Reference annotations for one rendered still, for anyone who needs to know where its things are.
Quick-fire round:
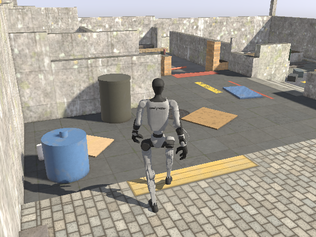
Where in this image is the left robot thigh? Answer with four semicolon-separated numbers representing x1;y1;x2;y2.
141;139;155;180

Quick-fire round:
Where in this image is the left robot hand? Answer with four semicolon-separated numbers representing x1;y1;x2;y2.
132;134;143;143

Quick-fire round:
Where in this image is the robot left forearm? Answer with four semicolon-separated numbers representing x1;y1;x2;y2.
132;119;140;136

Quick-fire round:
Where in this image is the robot thigh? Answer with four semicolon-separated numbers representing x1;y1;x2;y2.
164;136;175;157
141;139;155;180

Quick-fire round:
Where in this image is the right robot thigh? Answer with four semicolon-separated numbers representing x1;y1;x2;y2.
164;136;175;157

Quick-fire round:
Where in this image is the right robot upper arm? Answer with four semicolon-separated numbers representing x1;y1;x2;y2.
168;100;181;128

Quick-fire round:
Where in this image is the left robot upper arm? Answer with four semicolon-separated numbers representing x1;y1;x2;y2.
135;99;148;126

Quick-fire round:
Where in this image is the robot right forearm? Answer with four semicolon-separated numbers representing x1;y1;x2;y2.
176;121;186;147

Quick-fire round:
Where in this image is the right robot hand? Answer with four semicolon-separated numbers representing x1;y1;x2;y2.
176;146;188;160

